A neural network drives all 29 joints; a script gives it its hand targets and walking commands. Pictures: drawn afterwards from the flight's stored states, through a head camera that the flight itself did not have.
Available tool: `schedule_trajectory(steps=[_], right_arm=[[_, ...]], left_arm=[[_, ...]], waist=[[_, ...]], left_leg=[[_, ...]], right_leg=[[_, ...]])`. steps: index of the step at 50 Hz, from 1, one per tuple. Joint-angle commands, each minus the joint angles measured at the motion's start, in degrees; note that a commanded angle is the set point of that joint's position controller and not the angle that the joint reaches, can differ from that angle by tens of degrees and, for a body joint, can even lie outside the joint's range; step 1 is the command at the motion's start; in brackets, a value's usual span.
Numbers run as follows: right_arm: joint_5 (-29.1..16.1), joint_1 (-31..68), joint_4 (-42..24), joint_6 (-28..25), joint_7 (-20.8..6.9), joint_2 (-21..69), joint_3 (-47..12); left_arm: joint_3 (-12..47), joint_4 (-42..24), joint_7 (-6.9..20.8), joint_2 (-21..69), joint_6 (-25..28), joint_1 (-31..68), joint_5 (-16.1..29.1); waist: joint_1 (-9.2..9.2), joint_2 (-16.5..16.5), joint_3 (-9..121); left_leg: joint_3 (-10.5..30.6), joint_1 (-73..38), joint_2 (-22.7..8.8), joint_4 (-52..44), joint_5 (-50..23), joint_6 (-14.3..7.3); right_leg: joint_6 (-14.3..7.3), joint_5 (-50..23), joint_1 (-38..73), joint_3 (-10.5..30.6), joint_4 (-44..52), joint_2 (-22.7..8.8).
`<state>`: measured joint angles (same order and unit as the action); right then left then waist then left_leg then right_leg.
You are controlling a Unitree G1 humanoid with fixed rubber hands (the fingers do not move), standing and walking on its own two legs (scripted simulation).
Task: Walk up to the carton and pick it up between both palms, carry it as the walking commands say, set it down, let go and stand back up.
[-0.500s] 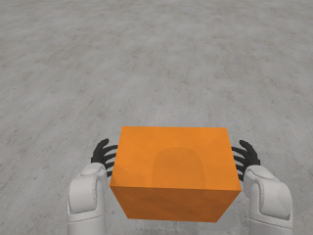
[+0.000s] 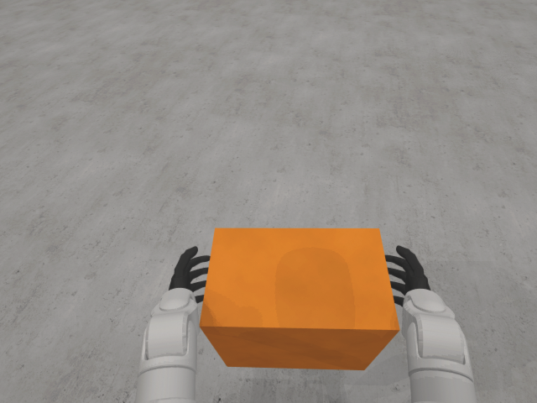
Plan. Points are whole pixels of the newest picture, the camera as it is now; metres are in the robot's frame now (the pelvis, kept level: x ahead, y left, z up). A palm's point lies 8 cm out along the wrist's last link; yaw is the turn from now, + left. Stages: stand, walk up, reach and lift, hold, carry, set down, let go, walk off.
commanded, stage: set down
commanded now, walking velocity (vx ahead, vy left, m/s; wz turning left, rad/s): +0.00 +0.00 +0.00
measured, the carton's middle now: (295, 304) +0.31 -0.01 -0.08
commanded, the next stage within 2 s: none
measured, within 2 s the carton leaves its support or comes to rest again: neither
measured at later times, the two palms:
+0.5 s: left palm (192, 292) +0.31 +0.17 -0.03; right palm (399, 287) +0.31 -0.19 -0.03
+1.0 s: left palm (205, 302) +0.34 +0.17 -0.13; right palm (384, 302) +0.34 -0.19 -0.12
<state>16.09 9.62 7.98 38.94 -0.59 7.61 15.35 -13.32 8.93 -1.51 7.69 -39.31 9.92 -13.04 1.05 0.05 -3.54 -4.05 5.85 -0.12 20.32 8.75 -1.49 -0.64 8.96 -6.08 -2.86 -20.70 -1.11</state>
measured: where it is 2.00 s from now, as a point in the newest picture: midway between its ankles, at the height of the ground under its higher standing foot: outside the picture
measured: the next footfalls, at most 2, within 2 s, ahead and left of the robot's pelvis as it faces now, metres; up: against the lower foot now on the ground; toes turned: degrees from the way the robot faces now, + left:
none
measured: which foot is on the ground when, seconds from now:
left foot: down 0.00-1.00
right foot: down 0.00-1.00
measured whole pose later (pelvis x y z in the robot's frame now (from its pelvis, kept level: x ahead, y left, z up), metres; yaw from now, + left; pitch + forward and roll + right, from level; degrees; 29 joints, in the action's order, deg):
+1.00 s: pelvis -0.02 +0.00 -0.07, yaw +0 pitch +25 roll +0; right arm 15.6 30.2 27.3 19.5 -4.8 3.9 26.1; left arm -25.3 26.4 0.7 6.9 -19.2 29.7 -14.6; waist 1.0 0.7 3.6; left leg -1.0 58.6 1.5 50.9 17.0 -2.1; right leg -0.2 16.6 -58.5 -0.6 -50.4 -0.3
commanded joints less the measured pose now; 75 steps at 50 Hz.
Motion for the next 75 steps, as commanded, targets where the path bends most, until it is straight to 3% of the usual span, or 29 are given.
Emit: schedule_trajectory(steps=[1, 2, 3, 4, 7, 9, 16, 22, 26, 32, 39, 44, 53, 64, 75], right_arm=[[-12.1, 38.0, 3.4, -3.7, -16.3, 42.8, -30.0], [-11.8, 41.0, 7.1, -4.3, -17.3, 44.1, -28.8], [-11.2, 42.4, 10.8, -4.9, -17.9, 45.5, -27.0], [-10.8, 44.1, 14.1, -5.6, -18.5, 46.8, -26.0], [-9.0, 45.7, 20.4, -6.7, -19.3, 48.9, -22.4], [-7.9, 45.1, 22.1, -6.8, -19.2, 48.7, -20.3], [-4.7, 41.7, 21.5, -9.4, -16.9, 45.2, -15.0], [-6.7, 39.5, 18.1, -14.8, -16.5, 44.5, -19.3], [-8.0, 39.0, 16.9, -18.2, -16.7, 44.5, -22.1], [-8.3, 39.8, 18.3, -21.1, -17.3, 43.7, -22.8], [-7.9, 43.6, 20.1, -21.9, -18.8, 43.1, -21.7], [-8.5, 46.6, 20.4, -21.6, -20.0, 43.6, -21.7], [-10.5, 52.4, 20.6, -20.4, -21.2, 45.2, -23.0], [-12.2, 58.9, 22.8, -19.1, -20.7, 46.3, -23.0], [-14.2, 64.4, 23.0, -19.4, -18.6, 46.7, -23.5]], left_arm=[[29.3, 4.6, 16.7, 46.6, 4.0, 38.0, 12.3], [26.8, 8.1, 17.5, 47.3, 4.6, 39.9, 11.1], [25.2, 11.0, 18.3, 47.9, 5.2, 42.0, 10.3], [22.8, 13.7, 18.9, 48.2, 5.8, 42.8, 9.3], [17.3, 18.4, 20.0, 47.3, 6.7, 45.0, 6.8], [14.8, 19.8, 20.2, 46.1, 6.8, 45.3, 5.5], [12.1, 21.2, 20.1, 43.7, 10.3, 44.7, 3.8], [16.5, 19.3, 18.9, 43.7, 16.0, 40.8, 4.9], [19.9, 17.7, 18.2, 44.4, 19.4, 39.6, 6.1], [21.5, 17.2, 17.7, 44.9, 22.0, 40.6, 6.3], [21.8, 18.5, 18.0, 47.5, 22.3, 44.3, 6.3], [22.3, 18.9, 18.4, 48.8, 22.0, 47.1, 6.8], [22.3, 18.9, 19.1, 49.2, 21.0, 52.5, 7.8], [21.5, 20.1, 20.1, 48.8, 19.5, 58.7, 8.9], [21.1, 23.0, 20.8, 46.4, 19.9, 64.5, 10.1]], waist=[[0.61, -0.8, 14.0], [-0.57, -0.7, 14.0], [-0.43, -1.4, 13.8], [-1.9, -1.5, 14.1], [-3.04, -1.9, 14.4], [-2.57, -1.6, 13.8], [1.15, -0.4, 15.0], [0.17, -0.3, 25.3], [-0.29, -0.4, 31.0], [-0.51, 0.9, 35.7], [0.69, 1.9, 41.0], [1.08, 1.4, 44.9], [0.18, 0.1, 51.8], [-0.68, -0.5, 58.9], [0.04, -0.6, 66.3]], left_leg=[[9.4, -3.3, 3.3, -2.8, 11.1, -1.0], [9.2, -3.3, 3.4, -2.1, 13.1, -1.0], [8.9, -2.8, 3.6, -1.3, 13.8, -0.9], [8.6, -2.3, 3.7, -0.7, 13.7, -0.8], [7.9, 0.5, 3.6, 0.1, 12.3, -0.8], [7.9, 2.1, 3.5, 0.2, 10.5, -1.0], [9.0, 7.9, 4.3, 3.6, 3.6, -1.0], [9.7, 11.6, 5.0, 8.3, -7.1, -0.5], [9.7, 14.2, 5.3, 11.0, -11.0, -0.3], [9.7, 17.4, 5.3, 14.9, -11.9, 0.2], [9.6, 21.4, 5.2, 20.1, -10.1, 1.0], [9.3, 25.2, 5.4, 23.8, -8.7, 1.1], [7.8, 34.9, 6.1, 31.0, -4.8, 0.6], [6.0, 46.0, 7.0, 39.3, -0.9, 0.4], [4.2, 58.7, 7.9, 47.4, 0.1, 0.0]], right_leg=[[-3.7, 9.4, -1.5, 6.4, 2.6, 4.4], [-4.2, 12.1, -2.6, 6.7, 2.5, 3.9], [-4.4, 13.4, -3.4, 6.8, 2.5, 3.5], [-4.6, 14.3, -3.7, 7.1, 2.5, 3.2], [-4.0, 13.2, -1.9, 7.4, 2.4, 3.2], [-3.5, 10.3, -0.5, 7.6, 2.3, 3.4], [-2.6, -1.0, 0.9, 8.0, -0.1, 3.2], [-1.6, -16.4, 0.8, 7.6, -6.9, 3.6], [-1.2, -20.2, -3.1, 7.2, -10.7, 4.0], [-1.5, -14.7, -14.4, 6.3, -15.2, 5.3], [-1.8, -9.3, -25.9, 5.2, -20.7, 6.4], [-1.7, -7.5, -31.5, 4.8, -24.5, 6.8], [-1.2, -4.6, -39.8, 4.7, -31.5, 7.2], [-0.9, -0.2, -50.4, 4.6, -38.9, 7.9], [0.1, -1.5, -55.3, 4.4, -46.1, 8.0]])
